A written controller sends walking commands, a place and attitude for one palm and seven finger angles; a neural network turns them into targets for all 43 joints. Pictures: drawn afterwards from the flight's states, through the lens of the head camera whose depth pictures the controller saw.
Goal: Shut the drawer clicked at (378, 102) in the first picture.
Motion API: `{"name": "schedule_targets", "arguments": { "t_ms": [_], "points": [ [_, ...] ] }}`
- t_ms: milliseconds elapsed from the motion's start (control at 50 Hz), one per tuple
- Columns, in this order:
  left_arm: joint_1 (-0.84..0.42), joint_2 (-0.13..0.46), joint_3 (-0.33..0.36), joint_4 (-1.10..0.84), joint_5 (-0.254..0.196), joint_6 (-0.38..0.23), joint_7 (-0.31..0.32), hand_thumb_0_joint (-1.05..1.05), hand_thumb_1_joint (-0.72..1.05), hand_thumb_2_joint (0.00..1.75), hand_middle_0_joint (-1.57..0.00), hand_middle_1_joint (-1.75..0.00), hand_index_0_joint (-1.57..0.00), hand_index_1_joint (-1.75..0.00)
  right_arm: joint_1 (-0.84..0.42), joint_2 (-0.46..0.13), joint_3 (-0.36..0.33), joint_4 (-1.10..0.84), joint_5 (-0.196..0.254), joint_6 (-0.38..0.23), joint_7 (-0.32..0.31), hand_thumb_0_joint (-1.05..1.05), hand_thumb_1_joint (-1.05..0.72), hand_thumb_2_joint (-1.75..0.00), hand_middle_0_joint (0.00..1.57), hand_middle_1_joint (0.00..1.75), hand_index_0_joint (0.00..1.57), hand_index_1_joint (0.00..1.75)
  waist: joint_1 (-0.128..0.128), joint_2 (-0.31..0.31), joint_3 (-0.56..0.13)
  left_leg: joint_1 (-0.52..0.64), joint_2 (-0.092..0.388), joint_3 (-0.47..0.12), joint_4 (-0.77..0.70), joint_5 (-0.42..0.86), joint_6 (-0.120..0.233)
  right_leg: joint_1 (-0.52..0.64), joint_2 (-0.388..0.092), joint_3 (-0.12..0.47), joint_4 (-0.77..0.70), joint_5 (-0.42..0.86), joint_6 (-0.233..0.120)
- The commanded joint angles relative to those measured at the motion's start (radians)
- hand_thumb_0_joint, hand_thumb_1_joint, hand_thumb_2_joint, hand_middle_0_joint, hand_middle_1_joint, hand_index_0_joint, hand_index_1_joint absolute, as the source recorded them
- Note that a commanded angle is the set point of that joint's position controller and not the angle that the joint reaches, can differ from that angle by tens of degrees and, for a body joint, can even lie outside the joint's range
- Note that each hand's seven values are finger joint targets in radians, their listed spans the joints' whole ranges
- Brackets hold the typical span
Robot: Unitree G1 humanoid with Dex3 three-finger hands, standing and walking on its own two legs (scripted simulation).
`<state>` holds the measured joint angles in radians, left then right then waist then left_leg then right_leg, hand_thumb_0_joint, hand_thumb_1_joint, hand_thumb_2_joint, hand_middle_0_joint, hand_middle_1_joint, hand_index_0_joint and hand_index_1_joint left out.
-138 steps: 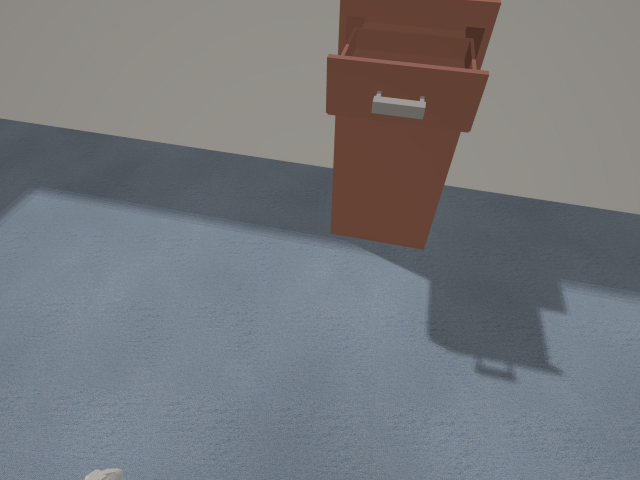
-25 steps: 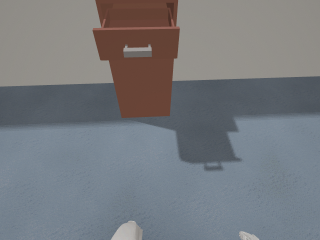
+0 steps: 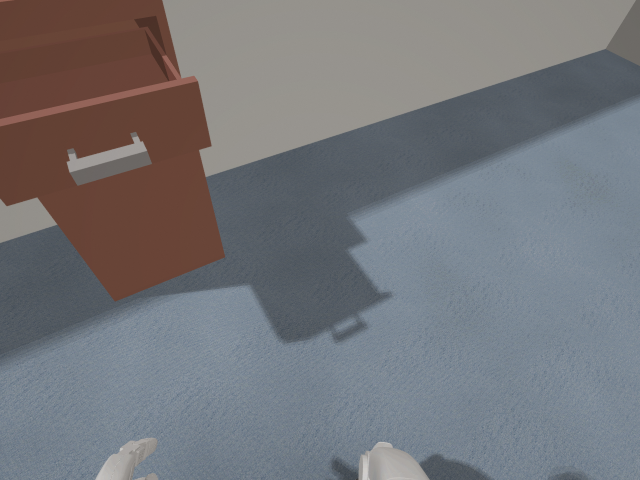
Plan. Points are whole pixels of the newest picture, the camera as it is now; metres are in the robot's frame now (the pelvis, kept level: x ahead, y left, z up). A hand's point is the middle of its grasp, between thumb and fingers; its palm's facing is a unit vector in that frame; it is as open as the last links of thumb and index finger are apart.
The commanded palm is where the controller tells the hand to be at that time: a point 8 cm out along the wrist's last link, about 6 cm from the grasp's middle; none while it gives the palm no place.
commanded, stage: walk to a spot facing it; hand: left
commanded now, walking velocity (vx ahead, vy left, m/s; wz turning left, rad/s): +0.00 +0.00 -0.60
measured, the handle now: (107, 154) +0.58 +0.38 +0.04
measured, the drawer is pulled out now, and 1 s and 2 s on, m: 0.27 0.27 0.27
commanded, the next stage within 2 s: turn to face it in 1.36 s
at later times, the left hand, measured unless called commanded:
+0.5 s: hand (205, 446) +0.19 +0.17 -0.18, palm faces -0.21 -0.96 -0.19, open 7.4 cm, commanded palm none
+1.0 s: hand (241, 414) +0.23 +0.12 -0.17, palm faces -0.54 -0.81 -0.24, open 7.4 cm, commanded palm none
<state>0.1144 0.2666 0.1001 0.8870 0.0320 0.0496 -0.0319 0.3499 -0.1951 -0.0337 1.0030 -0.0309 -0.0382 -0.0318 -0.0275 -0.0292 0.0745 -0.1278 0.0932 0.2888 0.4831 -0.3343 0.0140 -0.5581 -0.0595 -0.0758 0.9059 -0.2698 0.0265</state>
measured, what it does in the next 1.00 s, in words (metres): steps on the spot, turning right: right foot, then left foot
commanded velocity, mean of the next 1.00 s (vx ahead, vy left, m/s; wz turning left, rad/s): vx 0.02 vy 0.00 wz -0.60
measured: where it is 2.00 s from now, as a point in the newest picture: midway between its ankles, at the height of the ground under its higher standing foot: outside the picture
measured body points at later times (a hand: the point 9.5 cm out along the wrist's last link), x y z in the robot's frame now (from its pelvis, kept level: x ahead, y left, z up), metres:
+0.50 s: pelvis +0.05 +0.01 -0.01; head +0.09 +0.02 +0.44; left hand +0.20 +0.22 -0.16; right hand +0.10 -0.26 -0.14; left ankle +0.10 +0.13 -0.73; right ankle +0.08 -0.11 -0.74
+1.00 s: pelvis +0.04 +0.00 -0.01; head +0.07 -0.02 +0.43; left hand +0.26 +0.17 -0.15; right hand -0.08 -0.22 -0.16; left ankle +0.10 +0.12 -0.74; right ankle -0.02 -0.09 -0.74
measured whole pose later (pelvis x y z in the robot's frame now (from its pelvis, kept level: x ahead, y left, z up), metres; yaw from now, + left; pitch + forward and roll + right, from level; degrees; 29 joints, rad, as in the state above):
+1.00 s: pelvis +0.04 +0.00 -0.01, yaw -35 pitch +0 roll +0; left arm 0.18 0.23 0.09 0.91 0.02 0.05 -0.03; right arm 0.28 -0.22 -0.07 0.94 -0.03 0.01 -0.01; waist -0.02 0.02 0.08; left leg -0.24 0.21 0.32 0.65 -0.36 -0.05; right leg -0.29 -0.04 -0.10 0.61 -0.32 0.02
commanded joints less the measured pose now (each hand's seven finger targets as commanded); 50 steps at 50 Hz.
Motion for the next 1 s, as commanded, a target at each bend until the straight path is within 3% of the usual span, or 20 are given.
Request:
{"name": "schedule_targets", "arguments": {
  "t_ms": [0, 40, 60, 80, 100, 120, 160, 220, 400, 460, 480, 500, 520, 560, 620, 700, 860, 940, 960, 980],
  "points": [
    [-0.071, -0.015, -0.022, -0.094, -0.004, -0.02, -0.009, 0.0, 0.9, 0.9, -0.2, -0.3, -0.2, -0.3, 0.048, -0.164, -0.047, -0.057, 0.0, -0.003, 0.002, 0.0, -0.9, -0.9, 0.2, 0.3, 0.2, 0.3, -0.019, 0.186, -0.025, 0.034, 0.268, -0.103, -0.058, 0.681, 0.094, 0.085, 0.017, -0.034, -0.14, -0.043, -0.023],
    [-0.035, 0.008, -0.019, -0.093, -0.004, -0.031, -0.003, 0.0, 0.9, 0.9, -0.2, -0.3, -0.2, -0.3, 0.05, -0.18, -0.053, -0.061, 0.004, 0.005, 0.006, 0.0, -0.9, -0.9, 0.2, 0.3, 0.2, 0.3, 0.009, 0.158, -0.062, 0.032, 0.27, -0.074, 0.05, 0.754, 0.065, 0.206, 0.047, -0.054, -0.239, -0.03, -0.042],
    [0.048, 0.038, -0.013, -0.073, -0.004, -0.044, 0.001, 0.0, 0.9, 0.9, -0.2, -0.3, -0.2, -0.3, 0.048, -0.188, -0.054, -0.068, 0.01, 0.007, 0.01, 0.0, -0.9, -0.9, 0.2, 0.3, 0.2, 0.3, 0.055, 0.131, -0.117, -0.005, 0.25, -0.044, 0.205, 0.752, 0.025, 0.351, 0.053, -0.05, -0.352, 0.048, -0.057],
    [0.153, 0.13, 0.006, -0.046, 0.001, -0.06, 0.013, 0.0, 0.9, 0.9, -0.2, -0.3, -0.2, -0.3, 0.064, -0.161, -0.047, -0.088, 0.022, 0.011, 0.021, 0.0, -0.9, -0.9, 0.2, 0.3, 0.2, 0.3, 0.102, -0.026, -0.214, -0.236, 0.206, -0.001, 0.454, 0.497, -0.034, 0.648, -0.09, 0.116, -0.406, 0.31, -0.119],
    [0.246, 0.243, 0.031, -0.029, -0.015, -0.065, 0.028, 0.0, 0.9, 0.9, -0.2, -0.3, -0.2, -0.3, 0.049, -0.101, -0.033, -0.135, 0.026, 0.016, 0.02, 0.0, -0.9, -0.9, 0.2, 0.3, 0.2, 0.3, 0.118, -0.236, -0.308, -0.5, 0.026, -0.039, 0.779, -0.302, -0.106, 0.795, -0.387, 0.521, -0.434, 0.823, -0.266],
    [0.255, 0.244, 0.036, -0.029, -0.035, -0.053, 0.045, 0.0, 0.9, 0.9, -0.2, -0.3, -0.2, -0.3, -0.013, -0.139, -0.036, -0.156, 0.025, 0.023, 0.0, 0.0, -0.9, -0.9, 0.2, 0.3, 0.2, 0.3, 0.132, -0.119, -0.319, -0.494, 0.045, -0.217, 0.829, -0.32, -0.088, 0.712, -0.393, 0.47, -0.446, 0.873, -0.31],
    [0.104, 0.179, 0.02, -0.07, -0.028, -0.037, 0.054, 0.0, 0.9, 0.9, -0.2, -0.3, -0.2, -0.3, -0.076, -0.129, -0.037, -0.15, 0.018, 0.04, 0.002, 0.0, -0.9, -0.9, 0.2, 0.3, 0.2, 0.3, 0.077, -0.076, -0.177, -0.487, 0.078, -0.265, 0.821, -0.19, -0.092, 0.497, -0.283, 0.396, -0.517, 0.508, -0.269],
    [-0.018, 0.13, 0.006, -0.093, -0.015, -0.04, 0.057, 0.0, 0.9, 0.9, -0.2, -0.3, -0.2, -0.3, -0.004, -0.103, -0.036, -0.112, 0.008, 0.066, 0.005, 0.0, -0.9, -0.9, 0.2, 0.3, 0.2, 0.3, -0.007, -0.057, -0.116, -0.374, 0.061, -0.25, 0.694, -0.08, -0.105, 0.29, -0.187, 0.271, -0.561, 0.399, -0.218],
    [0.061, 0.143, 0.023, -0.082, -0.007, -0.029, 0.04, 0.0, 0.9, 0.9, -0.2, -0.3, -0.2, -0.3, -0.107, -0.081, -0.036, -0.178, 0.018, 0.047, 0.004, 0.0, -0.9, -0.9, 0.2, 0.3, 0.2, 0.3, 0.037, -0.122, -0.151, -0.27, -0.045, -0.24, 0.319, -0.099, -0.086, 0.301, -0.131, 0.418, -0.533, 0.304, -0.221],
    [0.052, 0.134, 0.024, -0.086, -0.013, -0.02, 0.039, 0.0, 0.9, 0.9, -0.2, -0.3, -0.2, -0.3, -0.066, -0.086, -0.039, -0.175, 0.026, 0.036, -0.006, 0.0, -0.9, -0.9, 0.2, 0.3, 0.2, 0.3, 0.01, -0.131, -0.175, -0.112, -0.068, -0.239, 0.078, 0.004, -0.072, 0.254, -0.097, 0.442, -0.47, 0.318, -0.167],
    [0.034, 0.11, 0.02, -0.095, -0.017, -0.016, 0.038, 0.0, 0.9, 0.9, -0.2, -0.3, -0.2, -0.3, -0.02, -0.109, -0.043, -0.165, 0.025, 0.029, -0.011, 0.0, -0.9, -0.9, 0.2, 0.3, 0.2, 0.3, -0.018, -0.088, -0.183, 0.017, -0.029, -0.264, -0.054, 0.058, -0.057, 0.163, -0.053, 0.41, -0.413, 0.235, -0.122],
    [0.042, 0.049, 0.011, -0.118, -0.025, -0.012, 0.031, 0.0, 0.9, 0.9, -0.2, -0.3, -0.2, -0.3, -0.007, -0.192, -0.055, -0.173, 0.016, 0.021, -0.014, 0.0, -0.9, -0.9, 0.2, 0.3, 0.2, 0.3, -0.027, 0.157, -0.174, 0.114, 0.184, -0.5, -0.196, 0.052, 0.016, -0.009, 0.084, 0.287, -0.24, -0.008, -0.055],
    [0.064, 0.035, 0.006, -0.127, -0.017, -0.014, 0.023, 0.0, 0.9, 0.9, -0.2, -0.3, -0.2, -0.3, -0.049, -0.25, -0.065, -0.2, 0.012, 0.029, -0.007, 0.0, -0.9, -0.9, 0.2, 0.3, 0.2, 0.3, -0.005, 0.353, -0.129, 0.072, 0.391, -0.662, -0.256, 0.112, 0.097, -0.103, 0.126, 0.125, 0.004, -0.295, -0.001],
    [0.071, 0.085, 0.03, -0.078, -0.001, -0.004, 0.012, 0.0, 0.9, 0.9, -0.2, -0.3, -0.2, -0.3, -0.147, -0.18, -0.046, -0.213, 0.005, 0.026, -0.015, 0.0, -0.9, -0.9, 0.2, 0.3, 0.2, 0.3, 0.023, 0.197, -0.035, -0.11, 0.321, -0.534, -0.255, 0.112, 0.105, -0.06, 0.072, 0.162, 0.256, -0.201, 0.017],
    [0.141, 0.05, 0.028, -0.039, -0.005, 0.003, -0.002, 0.0, 0.9, 0.9, -0.2, -0.3, -0.2, -0.3, -0.196, -0.138, -0.033, -0.221, 0.01, 0.018, -0.016, 0.0, -0.9, -0.9, 0.2, 0.3, 0.2, 0.3, 0.054, 0.192, -0.055, -0.058, 0.204, -0.29, -0.193, 0.31, 0.069, -0.055, 0.045, 0.11, 0.352, -0.08, 0.04],
    [0.092, 0.021, 0.014, -0.047, -0.012, 0.008, -0.001, 0.0, 0.9, 0.9, -0.2, -0.3, -0.2, -0.3, -0.082, -0.153, -0.049, -0.172, 0.01, 0.019, -0.012, 0.0, -0.9, -0.9, 0.2, 0.3, 0.2, 0.3, 0.005, 0.172, -0.065, 0.058, 0.238, -0.253, -0.156, 0.454, 0.106, -0.047, 0.023, 0.067, 0.234, -0.116, 0.055],
    [0.027, -0.005, 0.0, -0.061, -0.013, -0.004, -0.001, 0.0, 0.9, 0.9, -0.2, -0.3, -0.2, -0.3, -0.054, -0.194, -0.081, -0.124, 0.003, 0.032, 0.005, 0.0, -0.9, -0.9, 0.2, 0.3, 0.2, 0.3, -0.022, 0.258, -0.064, 0.038, 0.292, -0.158, -0.099, 0.479, 0.106, 0.113, 0.017, -0.024, -0.102, -0.173, 0.026],
    [0.123, 0.025, 0.006, -0.039, -0.012, -0.025, 0.008, 0.0, 0.9, 0.9, -0.2, -0.3, -0.2, -0.3, -0.068, -0.199, -0.085, -0.122, 0.006, 0.037, 0.016, 0.0, -0.9, -0.9, 0.2, 0.3, 0.2, 0.3, 0.042, 0.194, -0.131, -0.07, 0.273, -0.078, 0.096, 0.363, 0.015, 0.38, 0.041, -0.049, -0.404, 0.034, -0.019],
    [0.2, 0.112, 0.021, -0.019, -0.004, -0.04, 0.016, 0.0, 0.9, 0.9, -0.2, -0.3, -0.2, -0.3, -0.053, -0.152, -0.073, -0.136, 0.015, 0.04, 0.024, 0.0, -0.9, -0.9, 0.2, 0.3, 0.2, 0.3, 0.082, -0.021, -0.188, -0.243, 0.208, -0.024, 0.31, 0.13, -0.047, 0.59, -0.099, 0.127, -0.53, 0.063, -0.073],
    [0.254, 0.233, 0.043, -0.004, -0.008, -0.048, 0.03, 0.0, 0.9, 0.9, -0.2, -0.3, -0.2, -0.3, -0.103, -0.078, -0.046, -0.192, 0.012, 0.044, 0.031, 0.0, -0.9, -0.9, 0.2, 0.3, 0.2, 0.3, 0.115, -0.316, -0.171, -0.54, 0.053, -0.059, 0.568, -0.321, -0.099, 0.652, -0.346, 0.51, -0.616, 0.192, -0.183]
  ]
}}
